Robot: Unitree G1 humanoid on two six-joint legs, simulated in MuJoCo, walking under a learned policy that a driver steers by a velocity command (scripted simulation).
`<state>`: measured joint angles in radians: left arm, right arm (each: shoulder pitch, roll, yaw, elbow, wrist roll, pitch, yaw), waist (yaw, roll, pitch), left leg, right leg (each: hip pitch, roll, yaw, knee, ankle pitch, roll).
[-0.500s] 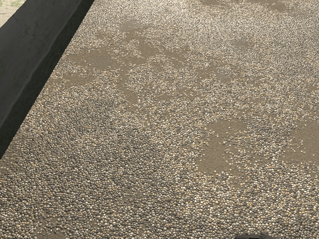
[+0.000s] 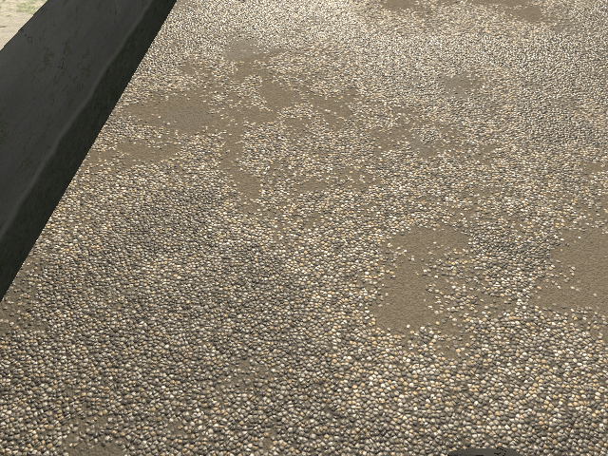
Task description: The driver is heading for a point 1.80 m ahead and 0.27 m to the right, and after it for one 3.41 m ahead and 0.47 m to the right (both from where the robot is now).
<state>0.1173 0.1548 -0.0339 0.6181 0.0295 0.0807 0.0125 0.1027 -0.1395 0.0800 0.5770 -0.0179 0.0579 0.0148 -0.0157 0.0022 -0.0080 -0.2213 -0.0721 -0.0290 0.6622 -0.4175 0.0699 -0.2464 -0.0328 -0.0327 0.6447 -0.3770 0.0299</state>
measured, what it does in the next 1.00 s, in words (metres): stands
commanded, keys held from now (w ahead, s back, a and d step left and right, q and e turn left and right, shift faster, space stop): w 0.76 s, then no key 0.24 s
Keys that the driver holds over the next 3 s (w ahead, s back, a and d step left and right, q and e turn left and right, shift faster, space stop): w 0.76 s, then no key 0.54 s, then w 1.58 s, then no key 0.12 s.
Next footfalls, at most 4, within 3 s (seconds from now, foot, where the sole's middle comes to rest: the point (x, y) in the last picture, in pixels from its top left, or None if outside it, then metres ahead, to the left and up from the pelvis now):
none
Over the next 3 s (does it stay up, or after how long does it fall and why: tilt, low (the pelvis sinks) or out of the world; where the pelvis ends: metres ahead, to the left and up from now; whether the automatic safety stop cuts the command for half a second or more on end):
stays up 0.00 0.00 0.00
